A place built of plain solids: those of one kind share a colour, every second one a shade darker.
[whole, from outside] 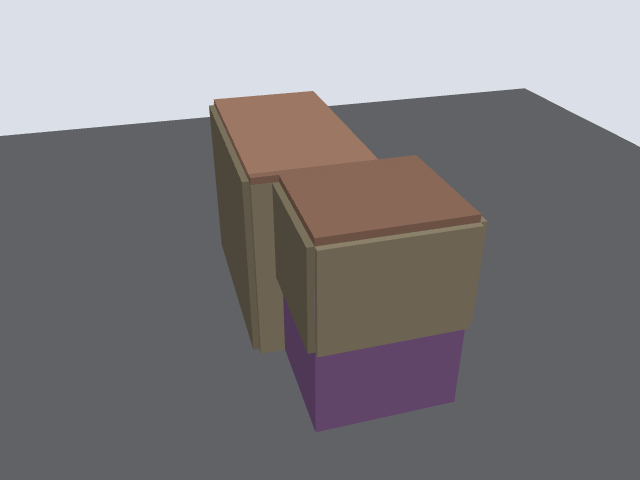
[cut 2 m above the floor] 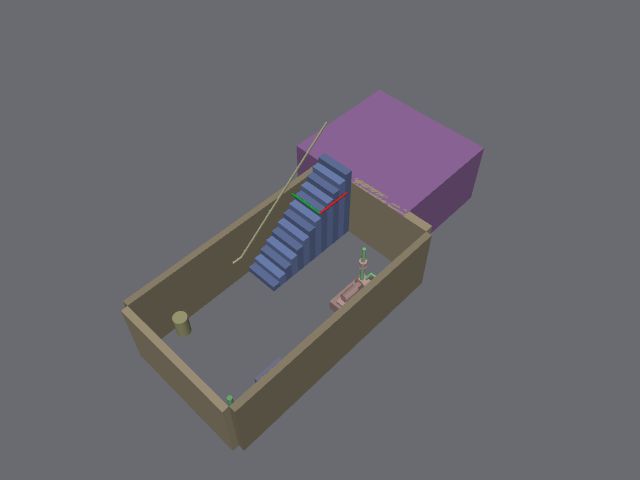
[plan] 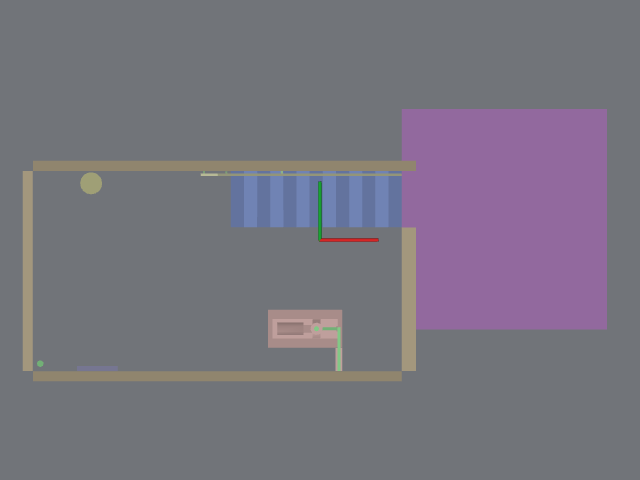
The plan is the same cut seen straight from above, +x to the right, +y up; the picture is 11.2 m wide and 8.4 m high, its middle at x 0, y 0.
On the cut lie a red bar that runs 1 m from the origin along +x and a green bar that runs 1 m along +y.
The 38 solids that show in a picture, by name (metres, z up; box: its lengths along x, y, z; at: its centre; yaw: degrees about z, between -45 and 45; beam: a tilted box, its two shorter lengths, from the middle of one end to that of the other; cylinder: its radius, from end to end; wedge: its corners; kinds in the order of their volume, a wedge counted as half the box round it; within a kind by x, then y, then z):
{
 "floor_1": {"box": [3.6, 3.86, 2.9], "at": [3.23, 0.36, 1.15]},
 "wall_1": {"box": [0.18, 3.5, 5.51], "at": [-5.11, -0.54, 2.7]},
 "wall_2": {"box": [6.45, 0.18, 5.51], "at": [-1.8, -2.38, 2.7]},
 "wall_3": {"box": [6.7, 0.18, 5.51], "at": [-1.67, 1.3, 2.7]},
 "wall_4": {"box": [0.25, 2.52, 5.51], "at": [1.55, -1.04, 2.7]},
 "wall_5": {"box": [3.35, 0.18, 2.86], "at": [3.35, -1.66, 4.03]},
 "wall_6": {"box": [3.35, 0.18, 2.86], "at": [3.35, 2.38, 4.03]},
 "wall_7": {"box": [0.18, 3.86, 2.86], "at": [5.11, 0.36, 4.03]},
 "roof_1": {"box": [6.45, 3.5, 0.2], "at": [-1.8, -0.54, 5.56]},
 "roof_2": {"box": [0.25, 4.59, 0.2], "at": [1.55, 0.0, 5.56]},
 "roof_3": {"box": [3.35, 3.86, 0.2], "at": [3.35, 0.36, 5.56]},
 "tread_1": {"wedge": [[-1.56, 0.22, -0.05], [-1.56, 0.22, 0.18], [-1.56, 1.21, -0.05], [-1.56, 1.21, 0.18], [-1.33, 0.22, -0.05], [-1.33, 0.22, 0.18], [-1.33, 1.21, -0.05], [-1.33, 1.21, 0.18]]},
 "tread_2": {"wedge": [[-1.33, 0.22, -0.05], [-1.33, 0.22, 0.37], [-1.33, 1.21, -0.05], [-1.33, 1.21, 0.37], [-1.1, 0.22, -0.05], [-1.1, 0.22, 0.37], [-1.1, 1.21, -0.05], [-1.1, 1.21, 0.37]]},
 "tread_3": {"wedge": [[-1.1, 0.22, -0.05], [-1.1, 0.22, 0.56], [-1.1, 1.21, -0.05], [-1.1, 1.21, 0.56], [-0.87, 0.22, -0.05], [-0.87, 0.22, 0.56], [-0.87, 1.21, -0.05], [-0.87, 1.21, 0.56]]},
 "tread_4": {"wedge": [[-0.87, 0.22, -0.05], [-0.87, 0.22, 0.74], [-0.87, 1.21, -0.05], [-0.87, 1.21, 0.74], [-0.64, 0.22, -0.05], [-0.64, 0.22, 0.74], [-0.64, 1.21, -0.05], [-0.64, 1.21, 0.74]]},
 "tread_5": {"wedge": [[-0.64, 0.22, -0.05], [-0.64, 0.22, 0.93], [-0.64, 1.21, -0.05], [-0.64, 1.21, 0.93], [-0.41, 0.22, -0.05], [-0.41, 0.22, 0.93], [-0.41, 1.21, -0.05], [-0.41, 1.21, 0.93]]},
 "tread_6": {"wedge": [[-0.41, 0.22, -0.05], [-0.41, 0.22, 1.11], [-0.41, 1.21, -0.05], [-0.41, 1.21, 1.11], [-0.18, 0.22, -0.05], [-0.18, 0.22, 1.11], [-0.18, 1.21, -0.05], [-0.18, 1.21, 1.11]]},
 "tread_7": {"wedge": [[-0.18, 0.22, -0.05], [-0.18, 0.22, 1.3], [-0.18, 1.21, -0.05], [-0.18, 1.21, 1.3], [0.05, 0.22, -0.05], [0.05, 0.22, 1.3], [0.05, 1.21, -0.05], [0.05, 1.21, 1.3]]},
 "tread_8": {"wedge": [[0.05, 0.22, -0.05], [0.05, 0.22, 1.48], [0.05, 1.21, -0.05], [0.05, 1.21, 1.48], [0.28, 0.22, -0.05], [0.28, 0.22, 1.48], [0.28, 1.21, -0.05], [0.28, 1.21, 1.48]]},
 "tread_9": {"wedge": [[0.28, 0.22, -0.05], [0.28, 0.22, 1.67], [0.28, 1.21, -0.05], [0.28, 1.21, 1.67], [0.51, 0.22, -0.05], [0.51, 0.22, 1.67], [0.51, 1.21, -0.05], [0.51, 1.21, 1.67]]},
 "tread_10": {"wedge": [[0.51, 0.22, -0.05], [0.51, 0.22, 1.85], [0.51, 1.21, -0.05], [0.51, 1.21, 1.85], [0.74, 0.22, -0.05], [0.74, 0.22, 1.85], [0.74, 1.21, -0.05], [0.74, 1.21, 1.85]]},
 "tread_11": {"wedge": [[0.74, 0.22, -0.05], [0.74, 0.22, 2.04], [0.74, 1.21, -0.05], [0.74, 1.21, 2.04], [0.97, 0.22, -0.05], [0.97, 0.22, 2.04], [0.97, 1.21, -0.05], [0.97, 1.21, 2.04]]},
 "tread_12": {"wedge": [[0.97, 0.22, -0.05], [0.97, 0.22, 2.23], [0.97, 1.21, -0.05], [0.97, 1.21, 2.23], [1.2, 0.22, -0.05], [1.2, 0.22, 2.22], [1.2, 1.21, -0.05], [1.2, 1.21, 2.22]]},
 "tread_13": {"wedge": [[1.2, 0.22, -0.05], [1.2, 0.22, 2.41], [1.2, 1.21, -0.05], [1.2, 1.21, 2.41], [1.43, 0.22, -0.05], [1.43, 0.22, 2.41], [1.43, 1.21, -0.05], [1.43, 1.21, 2.41]]},
 "plant_1": {"wedge": [[-0.75, -1.66, 0.64], [-0.75, -1.6, 0.71], [-0.75, -1.51, 0.71], [-0.75, -1.44, 0.64], [-0.29, -1.66, 0.64], [-0.29, -1.6, 0.71], [-0.29, -1.51, 0.71], [-0.29, -1.44, 0.64]]},
 "plant_2": {"box": [1.3, 0.67, 0.36], "at": [-0.26, -1.55, 0.13]},
 "plant_3": {"box": [1.14, 0.34, 0.09], "at": [-0.26, -1.55, 0.35]},
 "plant_4": {"box": [0.16, 0.14, 0.27], "at": [-0.21, -1.55, 0.53]},
 "plant_5": {"wedge": [[-0.13, -1.72, 0.67], [-0.13, -1.62, 0.76], [-0.13, -1.48, 0.76], [-0.13, -1.39, 0.67], [0.01, -1.72, 0.67], [0.01, -1.62, 0.76], [0.01, -1.48, 0.76], [0.01, -1.39, 0.67]]},
 "plant_6": {"cylinder": 0.1, "from": [-0.06, -1.55, 1.49], "to": [-0.06, -1.55, 1.52]},
 "plant_7": {"box": [0.12, 0.41, 0.36], "at": [0.33, -2.09, 0.13]},
 "guard_rail_1": {"wedge": [[-1.79, 1.12, 0.86], [-1.79, 1.12, 0.92], [-1.79, 1.16, 0.86], [-1.79, 1.16, 0.92], [1.43, 1.12, 3.46], [1.43, 1.12, 3.52], [1.43, 1.16, 3.46], [1.43, 1.16, 3.52]]},
 "pipe_1": {"cylinder": 0.06, "from": [-4.89, -2.16, 0.0], "to": [-4.89, -2.16, 5.46]},
 "pipe_2": {"cylinder": 0.044, "from": [-0.06, -1.55, 0.76], "to": [-0.06, -1.55, 5.46]},
 "pipe_3": {"box": [0.29, 0.06, 0.06], "at": [0.16, -1.55, 0.6]},
 "pipe_4": {"box": [0.06, 0.77, 0.06], "at": [0.33, -1.91, 0.6]},
 "bin_1": {"cylinder": 0.19, "from": [-4.0, 0.99, 0.0], "to": [-4.0, 0.99, 0.62]},
 "cabinet_1": {"box": [0.72, 0.09, 0.88], "at": [-3.9, -2.25, 1.67]}
}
